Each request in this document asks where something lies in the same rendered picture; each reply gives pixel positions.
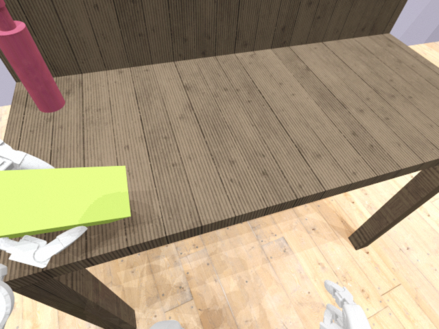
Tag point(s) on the robot right hand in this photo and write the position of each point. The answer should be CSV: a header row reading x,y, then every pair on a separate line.
x,y
352,316

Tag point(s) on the sponge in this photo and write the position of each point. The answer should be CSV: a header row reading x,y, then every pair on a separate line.
x,y
37,201

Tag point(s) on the table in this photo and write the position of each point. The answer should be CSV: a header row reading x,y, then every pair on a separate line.
x,y
222,111

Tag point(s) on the robot left hand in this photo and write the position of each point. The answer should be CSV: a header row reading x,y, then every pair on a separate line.
x,y
31,250

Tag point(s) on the left robot forearm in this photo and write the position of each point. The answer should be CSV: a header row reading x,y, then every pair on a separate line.
x,y
6,297

